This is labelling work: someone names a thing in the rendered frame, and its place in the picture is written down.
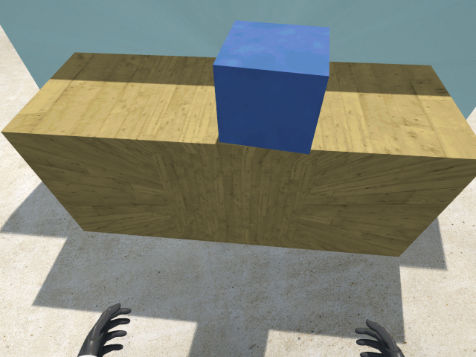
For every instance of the carton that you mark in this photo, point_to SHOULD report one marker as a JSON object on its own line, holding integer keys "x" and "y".
{"x": 270, "y": 80}

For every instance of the pedestal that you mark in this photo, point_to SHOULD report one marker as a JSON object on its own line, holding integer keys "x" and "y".
{"x": 129, "y": 144}

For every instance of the robot right hand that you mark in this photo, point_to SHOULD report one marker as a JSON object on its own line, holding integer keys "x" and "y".
{"x": 385, "y": 344}

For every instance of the robot left hand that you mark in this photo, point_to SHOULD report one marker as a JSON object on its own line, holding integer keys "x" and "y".
{"x": 99, "y": 335}

